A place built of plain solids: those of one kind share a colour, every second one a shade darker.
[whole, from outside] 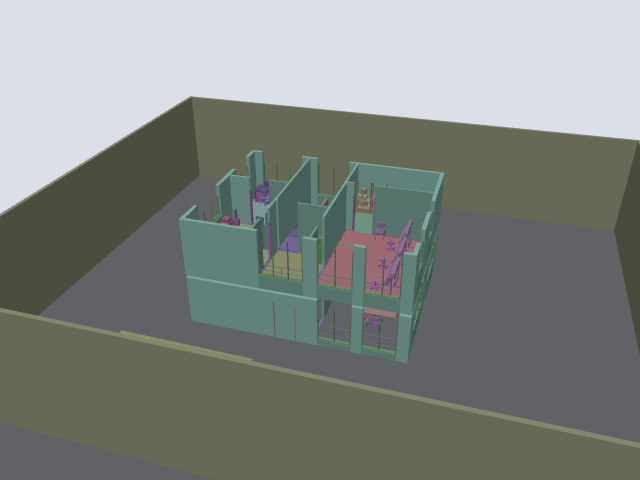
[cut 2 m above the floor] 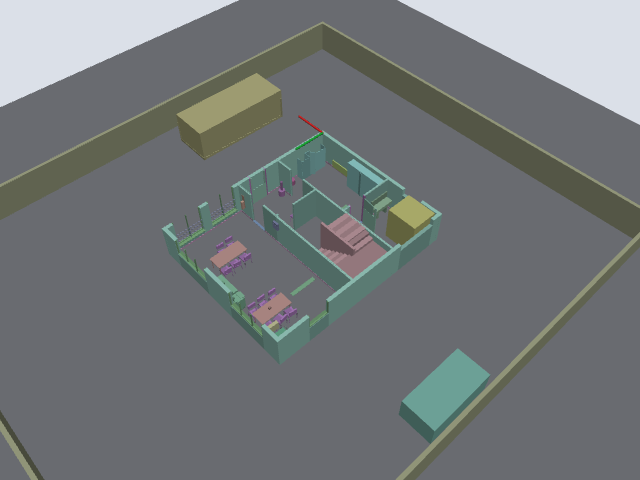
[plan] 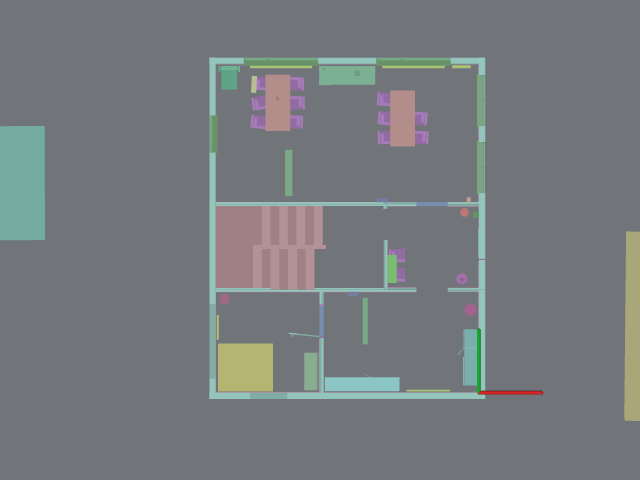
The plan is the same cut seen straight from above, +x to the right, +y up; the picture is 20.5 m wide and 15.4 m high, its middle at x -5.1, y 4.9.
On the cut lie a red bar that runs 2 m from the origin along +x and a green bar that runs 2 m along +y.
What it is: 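A works' own office and amenities block on a factory's ground, two floors round a stairwell, for the staff and hands of a middling works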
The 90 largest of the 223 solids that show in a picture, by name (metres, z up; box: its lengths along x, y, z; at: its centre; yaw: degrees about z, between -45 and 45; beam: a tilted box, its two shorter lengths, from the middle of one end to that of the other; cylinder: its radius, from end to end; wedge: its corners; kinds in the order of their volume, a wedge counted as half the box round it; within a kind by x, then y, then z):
{
 "yard_bound_1": {"box": [0.2, 29.27, 6.03], "at": [-16.16, 6.57, 2.96]},
 "yard_bound_2": {"box": [24.89, 0.2, 6.03], "at": [-3.82, -7.96, 2.96]},
 "yard_bound_3": {"box": [24.89, 0.2, 6.03], "at": [-3.82, 21.11, 2.96]},
 "yard_bound_4": {"box": [0.2, 29.27, 6.03], "at": [8.53, 6.57, 2.96]},
 "beyond_container_1": {"box": [2.32, 5.99, 2.59], "at": [5.91, 2.12, 1.24], "yaw": -0.6},
 "beyond_container_2": {"box": [2.4, 6.06, 2.65], "at": [5.91, 2.12, 1.27], "yaw": -0.6},
 "wall_1": {"box": [0.2, 0.66, 2.65], "at": [-8.55, 0.12, 1.27]},
 "wall_2": {"box": [0.2, 0.66, 3.05], "at": [-8.55, 0.12, 4.25]},
 "wall_3": {"box": [0.2, 2.41, 1.65], "at": [-8.55, 1.65, 0.78]},
 "wall_4": {"box": [0.2, 0.46, 2.65], "at": [-8.55, 3.08, 1.27]},
 "wall_5": {"box": [0.2, 0.46, 3.05], "at": [-8.55, 3.08, 4.25]},
 "wall_6": {"box": [0.2, 0.46, 3.05], "at": [-8.55, 3.52, 4.25]},
 "wall_7": {"box": [0.2, 2.75, 3.02], "at": [-8.55, 4.67, 1.46]},
 "wall_8": {"box": [0.2, 1.86, 0.85], "at": [-8.55, 4.67, 3.15]},
 "wall_9": {"box": [0.2, 0.46, 3.05], "at": [-8.55, 5.83, 4.25]},
 "wall_10": {"box": [0.2, 1.66, 2.65], "at": [-8.55, 6.88, 1.27]},
 "wall_11": {"box": [0.2, 1.21, 1.15], "at": [-8.55, 8.3, 0.53]},
 "wall_12": {"box": [0.2, 4.7, 3.05], "at": [-8.55, 8.4, 4.25]},
 "wall_13": {"box": [0.2, 1.86, 2.65], "at": [-8.55, 9.82, 1.27]},
 "wall_14": {"box": [1.01, 0.2, 3.05], "at": [-8.15, -0.1, 4.25]},
 "wall_15": {"box": [1.11, 0.2, 2.65], "at": [-8.1, 10.65, 1.27]},
 "wall_16": {"box": [1.31, 0.2, 2.65], "at": [-8.0, -0.1, 1.27]},
 "wall_17": {"box": [2.65, 0.2, 3.05], "at": [-7.33, 10.65, 4.25]},
 "wall_18": {"box": [2.45, 0.06, 3.05], "at": [-7.22, 6.08, 4.25]},
 "wall_19": {"box": [1.21, 0.2, 1.65], "at": [-6.75, -0.1, 0.78]},
 "wall_20": {"box": [3.4, 0.06, 2.65], "at": [-6.75, 3.27, 1.27]},
 "wall_21": {"box": [3.46, 0.06, 3.02], "at": [-6.72, 3.33, 1.46]},
 "wall_22": {"box": [3.46, 0.06, 3.05], "at": [-6.72, 3.33, 4.25]},
 "wall_23": {"box": [2.41, 0.2, 1.05], "at": [-6.35, 10.65, 0.47]},
 "wall_24": {"box": [0.06, 2.96, 3.05], "at": [-5.97, 9.07, 4.25]},
 "wall_25": {"box": [5.45, 0.06, 3.02], "at": [-5.72, 6.02, 1.46]},
 "wall_26": {"box": [5.51, 0.06, 2.65], "at": [-5.7, 6.08, 1.27]},
 "wall_27": {"box": [1.11, 0.2, 2.65], "at": [-5.6, -0.1, 1.27]},
 "wall_28": {"box": [0.91, 0.2, 3.05], "at": [-5.55, 10.65, 4.25]},
 "wall_29": {"box": [0.81, 0.2, 3.05], "at": [-5.45, -0.1, 4.25]},
 "wall_30": {"box": [0.06, 1.75, 2.65], "at": [-5.08, 0.88, 1.27]},
 "wall_31": {"box": [0.06, 1.75, 2.65], "at": [-5.02, 0.88, 1.27]},
 "wall_32": {"box": [1.21, 0.2, 1.35], "at": [-4.5, 10.65, 3.4]},
 "wall_33": {"box": [3.06, 0.06, 3.05], "at": [-4.47, 6.08, 4.25]},
 "wall_34": {"box": [1.36, 0.2, 3.05], "at": [-4.38, -0.1, 4.25]},
 "wall_35": {"box": [1.86, 0.2, 2.65], "at": [-4.22, 10.65, 1.27]},
 "wall_36": {"box": [2.11, 0.06, 3.02], "at": [-4.05, 3.33, 1.46]},
 "wall_37": {"box": [2.11, 0.06, 3.05], "at": [-4.05, 3.33, 4.25]},
 "wall_38": {"box": [2.11, 0.06, 2.65], "at": [-4.0, 3.27, 1.27]},
 "wall_39": {"box": [0.06, 1.6, 3.02], "at": [-3.03, 4.1, 1.46]},
 "wall_40": {"box": [1.81, 0.2, 3.05], "at": [-3.0, 10.65, 4.25]},
 "wall_41": {"box": [0.06, 1.6, 2.65], "at": [-2.97, 4.1, 1.27]},
 "wall_42": {"box": [0.06, 1.61, 3.05], "at": [-2.97, 5.25, 4.25]},
 "wall_43": {"box": [5.25, 0.2, 2.65], "at": [-2.42, -0.1, 1.27]},
 "wall_44": {"box": [2.41, 0.2, 1.05], "at": [-2.1, 10.65, 0.47]},
 "wall_45": {"box": [1.21, 0.2, 1.35], "at": [-1.5, 10.65, 3.4]},
 "wall_46": {"box": [1.51, 0.2, 3.05], "at": [-0.55, -0.1, 4.25]},
 "wall_47": {"box": [1.11, 0.2, 2.65], "at": [-0.35, 10.65, 1.27]},
 "wall_48": {"box": [1.11, 0.2, 3.05], "at": [-0.35, 10.65, 4.25]},
 "wall_49": {"box": [0.2, 3.5, 2.65], "at": [0.1, 1.55, 1.27]},
 "wall_50": {"box": [0.2, 3.5, 3.05], "at": [0.1, 1.55, 4.25]},
 "wall_51": {"box": [0.2, 2.75, 2.65], "at": [0.1, 4.67, 1.27]},
 "wall_52": {"box": [0.2, 2.16, 0.7], "at": [0.1, 4.67, 3.08]},
 "wall_53": {"box": [0.2, 0.51, 2.65], "at": [0.1, 8.3, 1.27]},
 "wall_54": {"box": [0.2, 0.51, 3.05], "at": [0.1, 8.3, 4.25]},
 "wall_55": {"box": [0.2, 0.56, 2.65], "at": [0.1, 10.47, 1.27]},
 "wall_56": {"box": [0.2, 0.56, 3.05], "at": [0.1, 10.47, 4.25]},
 "stair_1": {"box": [1.2, 2.73, 1.62], "at": [-7.85, 4.67, 0.76]},
 "stair_2": {"box": [0.3, 1.3, 1.45], "at": [-7.12, 5.39, 0.68]},
 "stair_3": {"box": [0.3, 1.3, 1.8], "at": [-7.1, 3.96, 0.85]},
 "stair_4": {"box": [0.3, 1.3, 1.27], "at": [-6.84, 5.39, 0.59]},
 "stair_5": {"box": [0.3, 1.3, 1.98], "at": [-6.82, 3.96, 0.94]},
 "stair_6": {"box": [0.3, 1.3, 1.1], "at": [-6.56, 5.39, 0.5]},
 "stair_7": {"box": [0.3, 1.3, 2.15], "at": [-6.54, 3.96, 1.02]},
 "stair_8": {"box": [0.3, 1.3, 0.93], "at": [-6.28, 5.39, 0.41]},
 "stair_9": {"box": [0.3, 1.3, 2.33], "at": [-6.26, 3.96, 1.11]},
 "stair_10": {"box": [2.34, 0.13, 4.12], "at": [-6.08, 4.67, 2.01]},
 "stair_11": {"box": [0.3, 1.3, 0.75], "at": [-6.0, 5.39, 0.33]},
 "stair_12": {"box": [0.3, 1.3, 2.5], "at": [-5.98, 3.96, 1.2]},
 "stair_13": {"box": [0.3, 1.3, 2.67], "at": [-5.7, 3.96, 1.29]},
 "stair_14": {"box": [0.3, 1.3, 2.85], "at": [-5.42, 3.96, 1.38]},
 "beyond_skip_1": {"box": [1.78, 3.66, 1.35], "at": [-14.82, 6.72, 0.62], "yaw": 0.2},
 "raised_floor_drawing_1": {"box": [6.13, 4.63, 0.25], "at": [-3.0, 8.3, 2.85]},
 "wc_cubicles_1": {"box": [1.77, 1.54, 2.08], "at": [-7.49, 0.81, 0.99]},
 "raised_floor_buying_1": {"box": [5.18, 3.43, 0.25], "at": [-2.52, 1.65, 2.85]},
 "raised_floor_wages_1": {"box": [3.53, 3.43, 0.25], "at": [-6.75, 1.65, 2.85]},
 "raised_floor_records_1": {"box": [2.58, 4.63, 0.25], "at": [-7.22, 8.3, 2.85]},
 "raised_floor_gallery_1": {"box": [3.13, 2.88, 0.25], "at": [-1.5, 4.67, 2.85]},
 "lockers_1": {"box": [2.4, 0.45, 1.85], "at": [-3.75, 0.28, 0.88]},
 "kitchenette_low_1": {"box": [1.8, 0.6, 0.68], "at": [-4.23, 10.18, 0.44]},
 "kitchenette_low_2": {"box": [1.8, 0.16, 0.95], "at": [-4.23, 10.4, 0.43]},
 "kitchenette_low_3": {"box": [1.3, 0.58, 0.95], "at": [-3.98, 10.19, 0.43]},
 "raised_floor_landing_1": {"box": [0.94, 1.5, 0.25], "at": [-4.82, 3.99, 2.85]},
 "raised_floor_landing_2": {"box": [1.54, 2.88, 0.25], "at": [-3.71, 4.67, 2.85]},
 "wheelie_bin_1": {"box": [0.51, 0.62, 1.12], "at": [-8.01, 10.04, 0.51]}
}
